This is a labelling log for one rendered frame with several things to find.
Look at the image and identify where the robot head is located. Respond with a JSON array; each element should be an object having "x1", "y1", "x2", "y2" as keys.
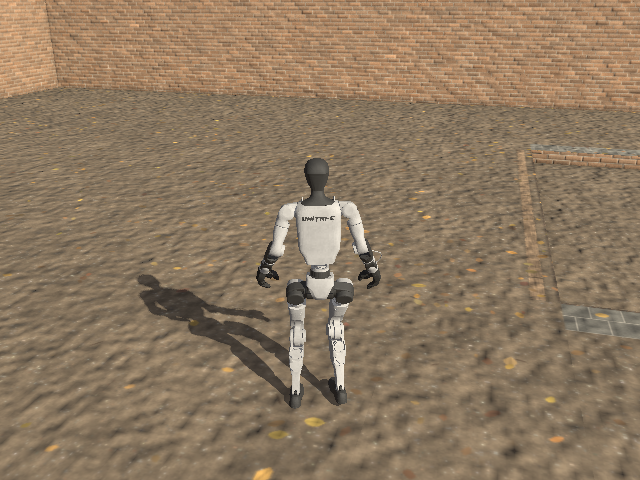
[{"x1": 301, "y1": 158, "x2": 335, "y2": 206}]

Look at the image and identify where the robot right thigh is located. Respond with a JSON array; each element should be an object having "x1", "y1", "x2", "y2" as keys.
[{"x1": 326, "y1": 278, "x2": 354, "y2": 340}]

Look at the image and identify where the robot left hand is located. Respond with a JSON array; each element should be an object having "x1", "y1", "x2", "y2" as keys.
[{"x1": 256, "y1": 267, "x2": 279, "y2": 288}]

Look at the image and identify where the robot right forearm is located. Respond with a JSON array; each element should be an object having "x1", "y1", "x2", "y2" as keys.
[{"x1": 359, "y1": 239, "x2": 378, "y2": 273}]

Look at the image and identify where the robot right upper arm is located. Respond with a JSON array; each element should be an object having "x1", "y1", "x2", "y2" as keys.
[{"x1": 339, "y1": 201, "x2": 369, "y2": 255}]

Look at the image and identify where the robot left upper arm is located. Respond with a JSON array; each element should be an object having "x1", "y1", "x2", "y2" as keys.
[{"x1": 269, "y1": 202, "x2": 297, "y2": 257}]

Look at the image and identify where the robot right hand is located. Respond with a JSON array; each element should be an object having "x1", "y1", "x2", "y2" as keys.
[{"x1": 358, "y1": 268, "x2": 381, "y2": 289}]

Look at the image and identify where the robot left forearm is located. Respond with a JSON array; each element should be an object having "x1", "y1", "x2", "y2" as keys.
[{"x1": 259, "y1": 241, "x2": 279, "y2": 274}]

